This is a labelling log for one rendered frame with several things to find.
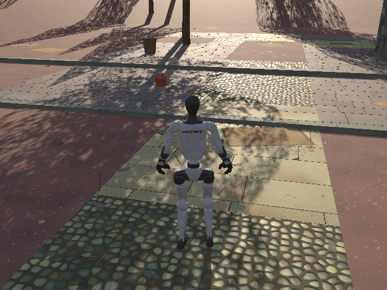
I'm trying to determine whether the left robot thigh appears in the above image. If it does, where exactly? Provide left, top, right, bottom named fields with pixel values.
left=174, top=169, right=189, bottom=211

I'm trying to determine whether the left robot upper arm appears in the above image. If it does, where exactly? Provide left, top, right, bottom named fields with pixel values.
left=163, top=121, right=180, bottom=155

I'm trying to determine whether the right robot upper arm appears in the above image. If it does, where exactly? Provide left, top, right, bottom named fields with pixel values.
left=205, top=121, right=224, bottom=154

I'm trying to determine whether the right robot hand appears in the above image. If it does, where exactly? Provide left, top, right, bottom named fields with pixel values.
left=219, top=161, right=233, bottom=174

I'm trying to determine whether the robot right forearm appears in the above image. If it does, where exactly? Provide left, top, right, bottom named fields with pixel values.
left=218, top=145, right=230, bottom=165

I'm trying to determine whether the robot thigh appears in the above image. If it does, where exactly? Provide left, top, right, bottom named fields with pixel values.
left=202, top=168, right=215, bottom=209
left=174, top=169, right=189, bottom=211

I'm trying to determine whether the left robot hand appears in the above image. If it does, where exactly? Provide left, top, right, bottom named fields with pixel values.
left=156, top=163, right=170, bottom=175

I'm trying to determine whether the right robot thigh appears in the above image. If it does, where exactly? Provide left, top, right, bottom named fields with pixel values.
left=202, top=168, right=215, bottom=209

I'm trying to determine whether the robot left forearm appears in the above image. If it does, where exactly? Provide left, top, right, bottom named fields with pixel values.
left=158, top=145, right=169, bottom=166

